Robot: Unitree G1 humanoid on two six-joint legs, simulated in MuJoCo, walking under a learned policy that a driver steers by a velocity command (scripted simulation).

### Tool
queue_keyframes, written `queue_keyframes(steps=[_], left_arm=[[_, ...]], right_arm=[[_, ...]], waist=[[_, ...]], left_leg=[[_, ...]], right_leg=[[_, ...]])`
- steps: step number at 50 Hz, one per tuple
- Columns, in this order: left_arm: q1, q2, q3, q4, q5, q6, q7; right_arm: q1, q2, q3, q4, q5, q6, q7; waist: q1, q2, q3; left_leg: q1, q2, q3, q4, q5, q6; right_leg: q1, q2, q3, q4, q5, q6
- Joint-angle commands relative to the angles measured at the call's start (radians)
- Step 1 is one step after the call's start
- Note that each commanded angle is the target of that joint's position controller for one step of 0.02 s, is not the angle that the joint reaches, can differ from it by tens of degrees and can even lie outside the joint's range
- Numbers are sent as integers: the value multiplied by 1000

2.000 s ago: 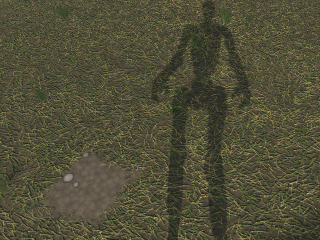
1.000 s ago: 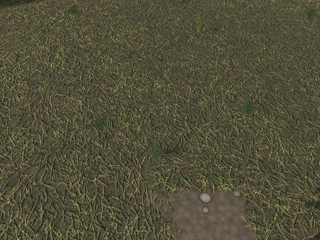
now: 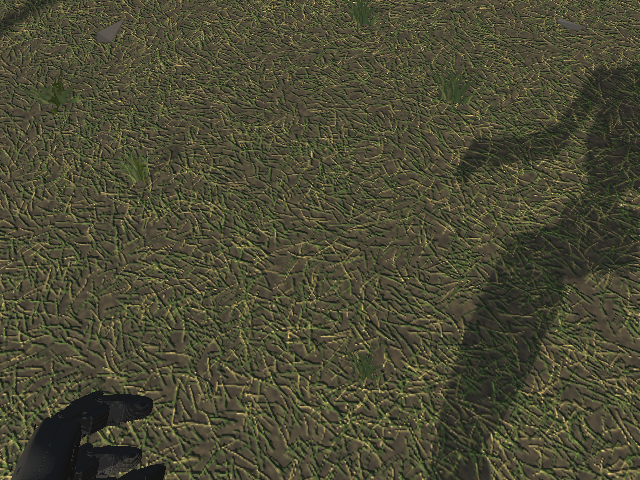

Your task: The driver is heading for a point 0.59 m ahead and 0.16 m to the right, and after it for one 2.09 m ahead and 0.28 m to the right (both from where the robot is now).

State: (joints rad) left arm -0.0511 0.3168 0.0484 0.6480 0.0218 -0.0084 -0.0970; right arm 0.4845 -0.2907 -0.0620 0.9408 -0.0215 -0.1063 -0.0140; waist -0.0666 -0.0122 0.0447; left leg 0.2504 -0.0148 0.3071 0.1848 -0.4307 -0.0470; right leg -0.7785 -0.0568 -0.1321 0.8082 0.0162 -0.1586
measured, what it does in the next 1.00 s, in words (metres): walks ahead, turning right: right foot, then left foot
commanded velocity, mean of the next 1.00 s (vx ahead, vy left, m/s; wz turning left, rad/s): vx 1.00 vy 0.00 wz -0.37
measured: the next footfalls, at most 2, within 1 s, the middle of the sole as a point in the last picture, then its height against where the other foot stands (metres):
right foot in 0.08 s outside the picture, level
left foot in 0.48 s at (317, 356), level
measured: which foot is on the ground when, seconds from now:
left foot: down 0.00-0.08, up 0.10-0.46, down 0.48-0.88, up 0.90-1.00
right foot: up 0.00-0.06, down 0.08-0.50, up 0.52-0.86, down 0.88-1.00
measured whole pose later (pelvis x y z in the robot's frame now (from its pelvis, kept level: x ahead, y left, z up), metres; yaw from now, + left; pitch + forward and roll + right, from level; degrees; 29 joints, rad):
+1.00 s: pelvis +0.88 -0.24 +0.02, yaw -19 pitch +2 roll +0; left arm 0.18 0.25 0.01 0.71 0.05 -0.08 0.00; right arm 0.39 -0.30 -0.07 0.84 -0.01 -0.04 0.03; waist -0.05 0.04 -0.02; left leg -0.41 0.01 -0.03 1.22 -0.31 0.09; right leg -0.30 -0.02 -0.06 0.55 -0.28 -0.01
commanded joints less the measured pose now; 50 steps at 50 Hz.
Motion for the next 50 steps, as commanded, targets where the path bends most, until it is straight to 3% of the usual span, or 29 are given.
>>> queue_keyframes(steps=[1,3,4,5,6,8,11,15,19,21,23,24,25,26,27,28,29,31,34,36,38,40,43,44,45,46,47,48,50], left_arm=[[174,58,6,12,-8,-4,9],[557,149,56,124,-4,-4,43],[546,200,94,136,-33,13,70],[409,328,102,82,13,24,70],[468,309,107,55,9,31,81],[425,213,86,103,-3,4,97],[348,146,56,90,-13,-42,103],[375,148,60,92,-16,-70,87],[437,174,76,107,-28,-75,77],[435,187,81,106,-28,-71,87],[405,242,91,102,-15,-68,90],[348,246,90,93,-8,-73,84],[335,109,50,74,6,-89,87],[481,-6,13,21,-44,-95,79],[477,51,3,72,-14,-82,88],[394,85,10,76,4,-73,80],[316,87,8,57,18,-72,70],[229,47,-7,2,41,-65,52],[129,32,-31,-65,59,-60,45],[37,27,-53,-114,43,-68,29],[29,26,-61,-110,19,-73,16],[58,64,-45,-91,11,-70,30],[327,131,0,-1,37,-77,79],[503,207,26,9,58,-82,104],[527,265,35,6,77,-76,115],[447,225,38,3,45,-66,120],[370,136,20,3,31,-71,118],[339,85,10,14,25,-78,110],[341,47,1,47,17,-94,108]], right_arm=[[-108,-199,-30,-105,-5,7,-18],[-179,-234,-41,-143,-16,42,-19],[-198,-185,-38,-145,-12,41,-3],[-99,-79,-4,-260,-10,19,12],[-220,-127,-1,-302,-11,-10,8],[-272,-115,13,-309,-15,-23,7],[-228,-91,23,-284,-56,41,9],[-461,-42,46,-378,-30,57,28],[-545,-56,47,-408,0,47,37],[-523,-88,37,-408,1,43,31],[-313,-170,0,-352,4,37,9],[-96,-209,-20,-303,4,35,-10],[134,-274,-42,-260,-25,31,-32],[29,-344,-54,-259,-53,28,-19],[-104,-241,-46,-278,-41,33,0],[-162,-156,-31,-280,-29,35,10],[-157,-120,-24,-251,-28,34,16],[-100,-93,-8,-177,-21,22,20],[-52,-94,-6,-133,9,8,23],[-93,-124,-19,-146,7,7,20],[-117,-184,-40,-157,13,5,30],[-95,-203,-45,-153,25,4,43],[-53,-213,-46,-135,31,6,46],[-73,-147,-29,-160,33,0,44],[7,-13,-1,-196,53,8,32],[-27,-70,-5,-209,42,24,28],[-105,-94,-12,-209,20,39,32],[-142,-88,-12,-203,11,49,43],[-147,-51,-9,-199,-1,77,62]], waist=[[193,98,-24],[364,88,-209],[337,-87,-195],[134,-272,-269],[219,-69,-351],[117,95,-74],[16,103,-1],[66,53,77],[133,-17,22],[119,-30,-3],[7,-20,-141],[-124,-8,-235],[-194,133,-368],[-18,534,-449],[2,339,-298],[2,163,-192],[1,54,-116],[35,89,-49],[61,98,9],[73,83,37],[83,91,25],[97,77,13],[224,2,-171],[304,-86,-290],[222,-249,-378],[193,-223,-310],[164,-121,-155],[144,-65,-82],[92,-89,-14]], left_leg=[[-204,254,-12,231,1487,71],[-367,276,-57,766,1402,95],[-618,89,-66,1186,510,63],[-1039,-22,-182,1530,-77,3],[-1125,1,-374,1524,7,16],[-1086,107,-391,1265,83,25],[-891,158,-386,1077,35,-16],[-800,144,-322,703,296,-45],[-676,76,-316,446,545,-8],[-605,50,-335,358,498,9],[-371,-4,-326,368,306,27],[-133,29,-326,380,238,38],[74,227,-519,373,-111,64],[158,443,-1177,71,-365,170],[38,410,-1237,27,-470,216],[-73,363,-1058,61,-367,232],[-191,312,-922,67,-187,235],[-304,238,-778,64,0,234],[-360,215,-738,1,152,272],[-506,175,-651,-63,189,262],[-675,152,-589,-124,291,244],[-649,179,-585,-93,408,229],[-629,78,-492,422,708,174],[-778,16,-441,761,463,152],[-967,-33,-402,1066,-64,147],[-1069,-4,-392,1170,33,158],[-1105,52,-380,1161,108,159],[-1081,83,-379,1120,148,150],[-1031,119,-382,1071,163,128]], right_leg=[[406,131,-90,-30,-84,-49],[859,174,-3,-93,-224,-103],[1032,111,157,-183,-307,-131],[1239,-155,732,-306,-295,-315],[1241,-198,919,-481,-463,-341],[900,-159,807,-580,-401,-244],[566,-30,596,-588,-229,-210],[379,70,497,-649,-137,-171],[504,51,515,-610,99,-99],[597,33,540,-538,201,-62],[658,45,533,-267,468,-15],[556,83,498,-8,447,9],[416,137,412,360,65,11],[151,250,314,581,-486,48],[46,154,304,631,-401,29],[41,109,277,600,-327,37],[63,87,271,541,-307,45],[78,56,276,433,-345,60],[20,-4,215,265,-359,111],[152,-12,184,29,-230,143],[447,43,118,-110,-122,152],[561,55,118,-160,-73,147],[917,69,118,-234,-188,116],[1105,-157,356,-296,-501,84],[1181,-418,801,-478,-840,36],[1071,-410,971,-593,-942,-11],[954,-356,786,-575,-822,-6],[858,-303,621,-572,-614,5],[741,-244,418,-610,-394,37]])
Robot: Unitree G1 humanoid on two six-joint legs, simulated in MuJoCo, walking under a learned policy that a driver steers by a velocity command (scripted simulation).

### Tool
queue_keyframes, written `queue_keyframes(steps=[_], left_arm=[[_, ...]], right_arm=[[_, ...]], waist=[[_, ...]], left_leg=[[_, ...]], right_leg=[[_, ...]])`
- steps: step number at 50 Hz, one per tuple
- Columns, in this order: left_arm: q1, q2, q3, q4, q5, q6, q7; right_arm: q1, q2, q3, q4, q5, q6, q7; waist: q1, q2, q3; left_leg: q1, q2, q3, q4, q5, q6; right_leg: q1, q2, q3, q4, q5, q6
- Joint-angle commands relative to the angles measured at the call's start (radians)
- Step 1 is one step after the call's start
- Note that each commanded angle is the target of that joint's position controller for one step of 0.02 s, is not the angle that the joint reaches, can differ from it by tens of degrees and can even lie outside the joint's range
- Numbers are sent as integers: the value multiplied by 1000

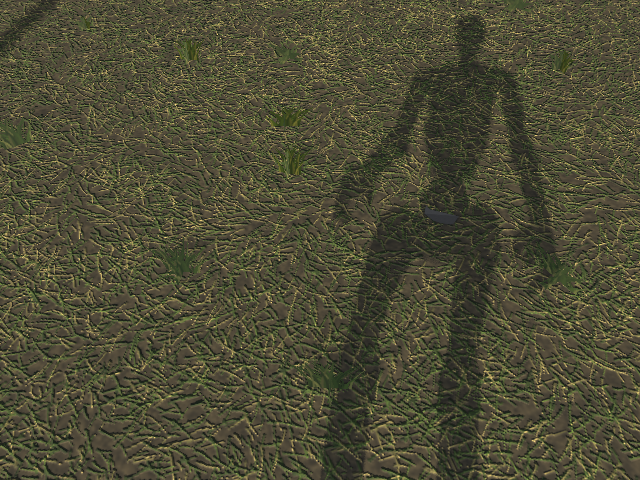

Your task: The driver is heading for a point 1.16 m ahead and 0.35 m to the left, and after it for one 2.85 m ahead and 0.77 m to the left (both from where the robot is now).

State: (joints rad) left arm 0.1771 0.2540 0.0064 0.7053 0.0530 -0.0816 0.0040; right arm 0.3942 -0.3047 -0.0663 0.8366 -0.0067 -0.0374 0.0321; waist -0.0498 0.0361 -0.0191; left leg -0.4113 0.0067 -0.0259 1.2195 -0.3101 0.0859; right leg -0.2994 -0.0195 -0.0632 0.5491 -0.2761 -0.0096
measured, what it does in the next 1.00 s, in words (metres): walks ahead, turning left: left foot, then right foot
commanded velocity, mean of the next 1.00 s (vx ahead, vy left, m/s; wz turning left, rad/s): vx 1.00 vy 0.00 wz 0.71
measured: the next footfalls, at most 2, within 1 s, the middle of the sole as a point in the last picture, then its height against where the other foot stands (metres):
left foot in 0.30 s outside the picture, level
right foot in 0.70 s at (272, 323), level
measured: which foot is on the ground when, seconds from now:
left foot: up 0.00-0.28, down 0.30-0.72, up 0.74-1.00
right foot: down 0.00-0.30, up 0.32-0.68, down 0.70-1.00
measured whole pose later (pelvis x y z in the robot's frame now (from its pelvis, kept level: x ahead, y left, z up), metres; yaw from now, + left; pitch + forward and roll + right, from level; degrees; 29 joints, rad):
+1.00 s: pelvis +0.88 +0.26 +0.01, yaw +42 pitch +2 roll -2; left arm 0.58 0.29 0.05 0.92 0.01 -0.09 -0.02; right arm 0.00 -0.31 0.01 0.62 -0.05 -0.05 0.07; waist 0.10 0.04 0.00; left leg -0.68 0.05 -0.04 0.83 -0.11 0.05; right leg 0.02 0.05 -0.03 0.25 -0.30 -0.01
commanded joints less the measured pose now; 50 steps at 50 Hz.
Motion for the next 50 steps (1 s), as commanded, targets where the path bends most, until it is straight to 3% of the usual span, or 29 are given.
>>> queue_keyframes(steps=[1,5,6,7,9,11,13,14,15,16,17,18,19,20,22,25,28,32,33,34,35,36,37,38,39,40,43,47,50], left_arm=[[128,98,42,12,-24,-31,3],[142,78,40,64,-36,-55,-4],[133,65,38,75,-36,-55,0],[128,109,44,73,-34,-60,-1],[151,132,49,96,-36,-60,4],[200,196,63,98,-31,-46,17],[162,275,85,79,-21,-11,31],[119,284,88,57,-16,4,31],[133,236,81,67,-5,8,15],[219,98,43,-15,-3,-4,-2],[137,167,42,-90,-16,-28,1],[57,183,38,-105,-14,-47,1],[51,181,32,-96,-13,-52,2],[43,166,25,-91,2,-42,4],[86,154,20,-82,23,5,3],[-71,110,4,-153,13,28,-10],[-181,75,-11,-189,-19,22,-29],[-174,132,7,-184,-29,14,-20],[-102,163,21,-159,-26,12,-11],[42,201,43,-120,-25,8,1],[246,234,63,-70,-21,5,19],[449,294,82,-34,4,-1,40],[333,377,99,-30,19,-1,24],[192,258,90,-62,5,6,8],[140,183,75,-61,-6,7,0],[140,154,69,-34,0,5,-5],[212,114,52,59,-14,-21,-10],[249,140,54,105,-45,-35,-19],[255,186,68,110,-55,-39,-23]], right_arm=[[-93,-19,-1,-111,-21,22,22],[-259,1,15,-201,-25,35,47],[-290,-5,16,-199,-16,37,52],[-320,10,31,-238,-17,34,63],[-400,-4,40,-254,-22,31,74],[-364,-43,32,-234,-19,28,71],[-115,-109,5,-168,-16,25,54],[105,-158,-23,-99,-18,23,36],[152,-207,-51,-65,-11,30,7],[17,-325,-72,-106,-26,51,-9],[47,-348,-85,-148,-19,59,-11],[30,-309,-81,-136,-12,55,-22],[-2,-252,-67,-121,-11,44,-28],[-37,-228,-58,-117,-9,28,-34],[-73,-182,-37,-122,-4,1,-34],[-85,-176,-35,-123,1,-29,-27],[-65,-188,-48,-118,6,-36,-16],[-17,-210,-61,-100,11,-33,-22],[-10,-227,-63,-93,6,-33,-26],[-20,-251,-64,-87,-3,-33,-25],[-61,-235,-57,-91,-14,-39,-22],[-76,-97,-19,-115,-26,-54,-27],[95,-5,12,-164,26,-57,-17],[24,-84,15,-122,-10,-40,-30],[-71,-112,8,-128,-25,-33,-19],[-131,-109,11,-141,-30,-30,-7],[-189,-54,31,-180,-40,-9,21],[-381,-62,56,-276,-56,-15,33],[-481,-29,83,-300,-32,-31,54]], waist=[[64,-139,77],[34,-124,107],[39,-102,101],[17,-125,125],[26,-67,164],[3,-82,97],[-143,-134,-54],[-237,-120,-157],[-217,-6,-150],[-34,254,-164],[-100,140,-326],[-86,19,-184],[-25,-82,-40],[21,-114,17],[92,-124,66],[80,-94,129],[26,-36,109],[6,0,43],[36,1,-8],[117,-16,-96],[235,-28,-179],[290,-191,-287],[107,-547,-360],[108,-280,-189],[113,-127,-92],[106,-46,-28],[66,-112,44],[45,-101,125],[62,-91,135]], left_leg=[[-382,114,-44,21,48,-11],[-434,117,7,-78,204,-9],[-396,84,50,-120,253,-6],[-334,106,62,-244,304,10],[-214,54,164,-413,363,46],[-81,-45,238,-464,329,79],[193,-107,218,-463,221,120],[450,-121,159,-498,174,157],[628,-80,54,-552,90,187],[807,155,-422,-614,135,308],[898,238,-732,-832,-69,409],[771,245,-757,-952,-137,365],[583,218,-683,-981,-71,321],[430,167,-595,-978,28,298],[203,102,-482,-992,155,296],[9,8,-363,-1053,191,268],[-11,-43,-321,-1046,318,192],[217,9,-372,-934,554,130],[288,18,-368,-835,718,110],[319,14,-341,-654,840,87],[221,-15,-298,-394,798,65],[43,-77,-230,-16,314,60],[-236,-188,-144,188,-164,24],[-347,-80,-131,226,-60,41],[-337,-41,-112,170,23,32],[-310,-17,-106,118,45,26],[-292,8,-136,0,24,11],[-354,54,-20,-277,149,-36],[-44,22,64,-539,321,-49]], right_leg=[[246,-273,280,-365,-4,-102],[249,-223,18,-408,354,-77],[239,-161,-71,-423,399,-54],[195,-191,-105,-432,464,-52],[190,-171,-192,-446,664,-30],[294,-182,-208,-314,1125,-16],[309,-225,-191,39,1376,-18],[204,-229,-166,334,1292,-31],[-12,-106,-164,710,545,-13],[-418,48,-104,1117,-239,46],[-562,49,118,1170,-180,32],[-607,-8,155,1071,-109,23],[-562,-51,148,944,-60,23],[-487,-78,148,868,-76,34],[-364,-109,147,746,-126,67],[-280,-119,88,458,-13,96],[-124,-67,66,181,323,79],[-20,-12,83,1,338,43],[46,16,73,-5,262,29],[182,41,48,0,166,12],[397,0,55,20,96,-6],[600,-213,309,1,-268,-26],[687,-424,988,-305,-484,-140],[559,-388,970,-329,-631,-170],[437,-341,773,-302,-505,-168],[332,-292,634,-302,-335,-157],[214,-213,422,-345,-133,-130],[154,-169,305,-457,76,-181],[-1,-135,218,-542,308,-168]])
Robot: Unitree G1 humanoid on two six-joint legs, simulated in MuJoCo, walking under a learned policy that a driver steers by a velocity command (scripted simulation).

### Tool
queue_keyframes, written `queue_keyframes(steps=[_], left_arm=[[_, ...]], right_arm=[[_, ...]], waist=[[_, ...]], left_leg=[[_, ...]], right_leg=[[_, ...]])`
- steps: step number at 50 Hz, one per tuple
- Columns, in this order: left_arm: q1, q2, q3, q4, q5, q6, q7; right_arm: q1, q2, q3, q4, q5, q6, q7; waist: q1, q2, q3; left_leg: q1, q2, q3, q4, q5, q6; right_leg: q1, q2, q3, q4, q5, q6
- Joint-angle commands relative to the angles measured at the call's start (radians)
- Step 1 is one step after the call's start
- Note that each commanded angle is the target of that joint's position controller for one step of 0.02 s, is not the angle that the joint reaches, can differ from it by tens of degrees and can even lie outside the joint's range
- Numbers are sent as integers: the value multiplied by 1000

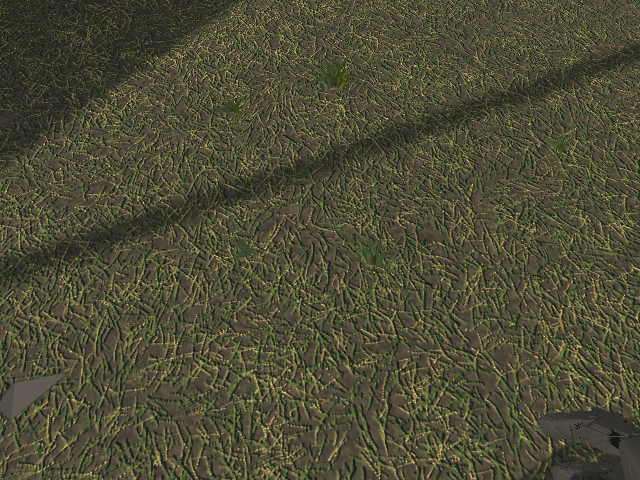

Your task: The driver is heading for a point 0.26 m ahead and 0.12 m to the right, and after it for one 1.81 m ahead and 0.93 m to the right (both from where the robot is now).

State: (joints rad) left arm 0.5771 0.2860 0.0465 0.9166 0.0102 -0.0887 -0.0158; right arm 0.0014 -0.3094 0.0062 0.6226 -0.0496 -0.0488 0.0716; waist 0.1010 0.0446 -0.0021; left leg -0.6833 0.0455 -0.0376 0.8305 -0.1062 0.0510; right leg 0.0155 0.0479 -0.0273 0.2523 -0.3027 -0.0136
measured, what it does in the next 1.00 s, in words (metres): walks ahead, turning right: left foot, then right foot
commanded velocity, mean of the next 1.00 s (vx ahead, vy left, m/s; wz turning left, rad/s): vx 0.29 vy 0.00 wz -0.80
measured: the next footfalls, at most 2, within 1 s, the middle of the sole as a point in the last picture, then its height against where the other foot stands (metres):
left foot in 0.12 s outside the picture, level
right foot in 0.52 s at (442, 477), level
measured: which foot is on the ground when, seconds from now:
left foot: up 0.00-0.10, down 0.12-0.54, up 0.56-0.94, down 0.96-1.00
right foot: down 0.00-0.14, up 0.16-0.50, down 0.52-0.96, up 0.98-1.00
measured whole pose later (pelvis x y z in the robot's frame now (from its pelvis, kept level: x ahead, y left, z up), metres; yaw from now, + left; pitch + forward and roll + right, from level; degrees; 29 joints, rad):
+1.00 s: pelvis +0.51 -0.02 -0.01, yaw -51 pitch +1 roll +1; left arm 0.12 0.36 0.11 0.53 -0.02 0.07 0.03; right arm 0.08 -0.30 -0.08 0.74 -0.02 -0.02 -0.01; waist 0.02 -0.04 0.05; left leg -0.37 -0.06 -0.13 0.52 -0.16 -0.02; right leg -0.42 0.20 0.31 0.71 -0.37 -0.02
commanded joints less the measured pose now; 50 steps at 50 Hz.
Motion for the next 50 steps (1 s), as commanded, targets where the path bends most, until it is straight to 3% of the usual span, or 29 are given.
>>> queue_keyframes(steps=[1,3,4,5,6,7,8,9,10,11,13,16,18,21,24,26,27,28,29,30,31,33,35,39,45,47,48,49,50], left_arm=[[-135,180,35,-95,-15,-32,-5],[-109,204,38,-78,-16,-28,-5],[-85,215,39,-61,-14,-23,-2],[-80,223,41,-50,-16,-15,3],[-93,205,38,-58,-26,-13,6],[-72,82,15,-102,-20,-11,12],[44,54,13,-130,-60,11,34],[-40,128,33,-123,-26,29,43],[-131,89,26,-171,-57,19,46],[-167,100,33,-168,-62,26,48],[-177,87,48,-183,-57,59,42],[-253,18,33,-253,-45,92,32],[-273,16,28,-264,-31,88,13],[-298,51,38,-270,-24,95,-29],[-274,140,74,-289,-25,109,-44],[-113,218,118,-260,-29,106,-25],[-178,283,125,-270,-40,102,-1],[-276,348,121,-363,12,84,-7],[-304,303,115,-410,7,73,-23],[-343,278,106,-415,-11,64,-23],[-381,235,97,-414,-33,67,-14],[-428,203,87,-433,-30,81,13],[-441,212,94,-443,-20,97,30],[-428,231,106,-448,-29,127,58],[-444,197,101,-457,-27,146,50],[-474,180,94,-465,-33,149,48],[-437,140,80,-460,-32,149,45],[-367,85,61,-457,-24,147,42],[-372,159,80,-475,-20,131,37]], right_arm=[[-88,-37,8,-82,16,-20,10],[-66,-76,-8,-69,12,-22,-13],[5,-93,-19,-45,1,-27,-29],[162,-105,-29,6,-11,-35,-46],[303,-142,-46,40,-29,-46,-66],[445,-226,-67,51,-52,-53,-85],[413,-263,-82,24,-35,-35,-81],[351,-176,-72,18,1,-23,-77],[260,-99,-58,-2,58,-34,-75],[221,-69,-55,22,58,-40,-73],[145,-25,-56,37,41,-45,-76],[27,-39,-71,48,48,-51,-87],[-13,-79,-86,52,50,-44,-104],[9,-120,-101,73,82,-32,-113],[11,-168,-121,72,109,-11,-110],[15,-147,-118,64,106,4,-100],[99,-33,-88,60,51,10,-86],[228,-55,-82,33,37,4,-75],[158,-153,-93,25,52,-7,-66],[73,-162,-95,-1,66,-11,-68],[49,-141,-93,8,48,-7,-80],[45,-138,-95,16,38,11,-87],[51,-95,-88,31,40,19,-84],[39,-61,-80,44,53,30,-86],[5,-79,-97,30,56,19,-81],[76,-95,-111,53,56,7,-74],[97,-126,-122,59,46,8,-75],[53,-197,-130,31,26,20,-81],[62,-195,-134,32,-8,21,-81]], waist=[[-92,-102,114],[-106,-96,69],[-134,-104,11],[-205,-109,-74],[-271,-121,-149],[-265,58,-314],[-195,209,-503],[-186,55,-396],[-195,158,-246],[-161,84,-170],[-91,69,-81],[-40,53,33],[-36,37,6],[-49,24,-35],[-10,25,-62],[83,-46,-121],[-19,-332,-62],[-116,-406,-253],[-38,-210,-376],[-49,-139,-265],[-82,-29,-177],[-119,-38,-130],[-129,-44,-129],[-111,-82,-173],[-80,-210,-120],[-115,-225,-128],[-103,-155,-150],[-41,90,-145],[-40,253,-103]], left_leg=[[279,-27,79,-177,135,-11],[343,-57,82,-237,99,5],[425,-93,88,-259,43,16],[595,-116,95,-305,53,26],[815,-14,20,-310,104,37],[1036,307,-257,-269,251,54],[1128,527,-611,-324,438,170],[1010,444,-485,-322,560,163],[947,367,-326,-358,598,185],[836,315,-220,-391,593,164],[648,263,-81,-467,541,138],[455,268,53,-577,534,138],[428,203,180,-573,507,108],[518,188,249,-501,518,77],[595,209,261,-318,701,42],[492,163,264,36,543,-15],[281,16,263,323,-362,-76],[-14,-159,78,656,-631,-134],[-39,-120,-101,666,-530,-110],[-51,-98,-113,596,-447,-90],[-41,-61,-115,511,-390,-90],[74,-41,-120,358,-347,-92],[147,-70,-90,191,-325,-112],[201,-110,-103,20,-201,-145],[297,-128,-123,-206,-162,-120],[412,-101,-103,-389,-56,-94],[515,3,-157,-469,6,-52],[593,217,-394,-520,74,62],[519,329,-610,-573,76,202]], right_leg=[[-295,-216,182,-246,417,-165],[-168,-225,164,-138,692,-153],[-104,-213,150,11,908,-132],[-109,-179,134,239,990,-104],[-262,-128,137,496,818,-74],[-436,-41,86,848,110,-60],[-595,32,80,1155,-269,-47],[-653,-42,98,1156,-178,-51],[-771,-86,126,1155,-182,7],[-765,-129,114,1120,-134,29],[-689,-169,96,1055,-83,44],[-652,-189,59,846,-17,64],[-535,-162,12,627,207,48],[-436,-107,-41,458,368,7],[-351,-42,-94,418,252,-65],[-98,12,-78,294,306,-140],[-5,-109,153,263,805,-195],[224,-344,701,211,771,-469],[235,-378,793,84,493,-459],[135,-341,720,56,359,-400],[21,-287,640,58,293,-334],[-159,-218,524,71,389,-285],[-226,-159,455,93,482,-254],[-253,-129,480,118,398,-221],[-285,-87,580,153,171,-159],[-295,-61,581,221,154,-126],[-345,-9,522,326,-17,-89],[-485,124,340,542,-287,-36],[-597,128,256,773,-340,15]])
Keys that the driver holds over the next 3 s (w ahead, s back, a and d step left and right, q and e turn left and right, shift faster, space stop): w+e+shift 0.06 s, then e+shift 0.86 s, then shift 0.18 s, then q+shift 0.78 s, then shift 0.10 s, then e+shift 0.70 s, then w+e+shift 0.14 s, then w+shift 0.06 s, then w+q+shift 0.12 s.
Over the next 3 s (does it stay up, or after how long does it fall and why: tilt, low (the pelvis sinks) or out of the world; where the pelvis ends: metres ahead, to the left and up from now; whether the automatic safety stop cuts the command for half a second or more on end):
stays up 0.62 -0.14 0.01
